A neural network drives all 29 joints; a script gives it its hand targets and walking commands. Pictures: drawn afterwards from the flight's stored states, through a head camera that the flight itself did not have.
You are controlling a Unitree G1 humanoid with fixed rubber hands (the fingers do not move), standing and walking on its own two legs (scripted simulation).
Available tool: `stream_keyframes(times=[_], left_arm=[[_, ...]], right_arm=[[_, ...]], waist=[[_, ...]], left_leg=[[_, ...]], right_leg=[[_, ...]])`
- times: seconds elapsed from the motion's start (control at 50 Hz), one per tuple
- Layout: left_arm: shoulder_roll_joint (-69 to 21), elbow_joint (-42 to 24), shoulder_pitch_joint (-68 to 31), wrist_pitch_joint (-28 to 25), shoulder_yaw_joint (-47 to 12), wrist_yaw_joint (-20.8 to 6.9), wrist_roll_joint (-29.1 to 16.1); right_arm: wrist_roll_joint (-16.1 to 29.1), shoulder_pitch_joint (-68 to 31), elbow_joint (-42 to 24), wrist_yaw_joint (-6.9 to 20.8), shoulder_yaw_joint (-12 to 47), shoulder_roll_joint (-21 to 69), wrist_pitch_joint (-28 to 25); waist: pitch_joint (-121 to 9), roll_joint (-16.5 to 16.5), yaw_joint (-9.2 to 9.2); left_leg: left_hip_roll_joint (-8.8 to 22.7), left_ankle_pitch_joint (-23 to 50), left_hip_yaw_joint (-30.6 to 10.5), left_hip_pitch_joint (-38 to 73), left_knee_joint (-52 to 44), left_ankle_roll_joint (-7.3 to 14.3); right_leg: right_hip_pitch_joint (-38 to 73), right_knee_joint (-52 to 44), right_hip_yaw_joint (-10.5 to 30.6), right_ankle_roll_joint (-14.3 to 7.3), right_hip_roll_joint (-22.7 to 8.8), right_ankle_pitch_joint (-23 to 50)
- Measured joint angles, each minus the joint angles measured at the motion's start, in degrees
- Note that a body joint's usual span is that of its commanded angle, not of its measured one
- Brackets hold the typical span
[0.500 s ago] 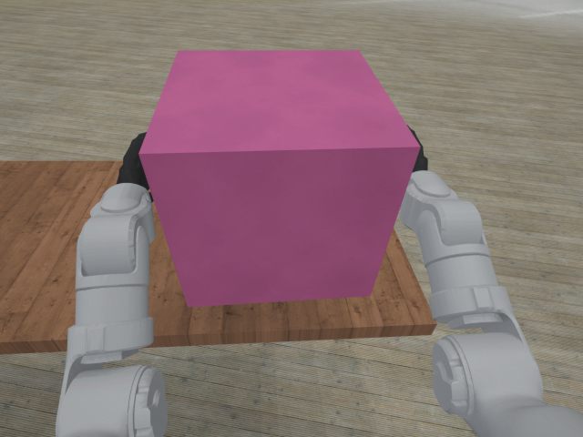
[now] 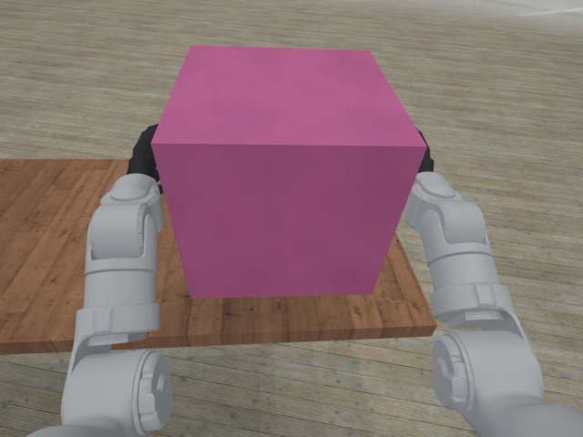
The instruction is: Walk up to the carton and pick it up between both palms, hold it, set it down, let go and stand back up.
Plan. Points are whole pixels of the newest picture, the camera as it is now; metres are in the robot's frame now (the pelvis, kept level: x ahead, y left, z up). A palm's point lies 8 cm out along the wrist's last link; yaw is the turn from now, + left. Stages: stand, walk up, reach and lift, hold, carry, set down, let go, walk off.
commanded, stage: hold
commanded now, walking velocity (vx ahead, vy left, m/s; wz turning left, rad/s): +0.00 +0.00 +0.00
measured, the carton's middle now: (282, 171) +0.43 +0.01 +0.19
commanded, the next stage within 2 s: set down in 1.68 s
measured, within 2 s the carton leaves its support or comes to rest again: neither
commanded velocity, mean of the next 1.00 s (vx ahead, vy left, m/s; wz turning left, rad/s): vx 0.00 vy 0.00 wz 0.00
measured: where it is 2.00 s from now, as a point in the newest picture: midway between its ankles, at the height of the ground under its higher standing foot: outside the picture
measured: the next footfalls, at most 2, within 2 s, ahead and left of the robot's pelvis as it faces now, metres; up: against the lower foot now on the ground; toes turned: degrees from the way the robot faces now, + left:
none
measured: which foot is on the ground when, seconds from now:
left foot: down 0.00-1.00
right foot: down 0.00-1.00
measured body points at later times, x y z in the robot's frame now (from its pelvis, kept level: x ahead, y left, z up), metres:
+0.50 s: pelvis +0.00 +0.00 +0.00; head -0.06 +0.01 +0.45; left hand +0.36 +0.20 +0.21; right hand +0.39 -0.16 +0.22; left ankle +0.04 +0.11 -0.75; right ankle +0.02 -0.11 -0.75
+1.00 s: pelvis +0.00 +0.00 +0.00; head -0.05 +0.01 +0.45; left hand +0.38 +0.19 +0.22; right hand +0.40 -0.17 +0.22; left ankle +0.04 +0.11 -0.75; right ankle +0.02 -0.11 -0.75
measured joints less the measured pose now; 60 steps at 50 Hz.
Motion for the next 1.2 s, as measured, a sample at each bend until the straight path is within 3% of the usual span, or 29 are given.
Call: stream_keyframes(times=[0.34, 0.74, 1.0, 1.2], left_arm=[[0.89, -7.64, 4.09, 3.7, -0.94, -0.05, 0.0], [-0.3, -0.06, 0.26, 0.21, 0.28, -0.05, 0.01], [0.14, -0.98, 0.24, 0.68, 0.09, 0.02, 0.0], [0.81, -5.37, 3.07, 2.72, -0.67, -0.08, 0.0]], right_arm=[[0.0, 0.44, -3.13, 0.0, 2.71, 0.0, 2.15], [0.0, -0.31, -0.02, 0.0, -0.29, 0.0, 0.82], [0.0, -0.33, 0.03, 0.05, 0.35, 0.0, 0.12], [0.01, 0.01, -1.52, -0.06, 2.33, 0.0, 1.28]], waist=[[0.0, 0.09, 0.0], [0.04, 0.22, 0.0], [0.04, 0.28, 0.0], [0.04, 0.2, 0.0]], left_leg=[[0.0, -0.3, 0.0, 0.0, 0.09, 0.0], [0.0, 0.57, 0.0, 0.01, 0.07, 0.0], [0.0, -0.13, 0.0, 0.03, 0.04, 0.0], [0.0, -0.37, 0.0, 0.03, 0.04, 0.0]], right_leg=[[0.04, 0.0, 0.0, 0.0, 0.0, -0.18], [0.04, 0.0, -0.01, -0.01, 0.0, 0.59], [0.04, 0.0, 0.0, -0.01, 0.0, -0.1], [0.05, 0.0, 0.0, -0.01, 0.0, -0.29]])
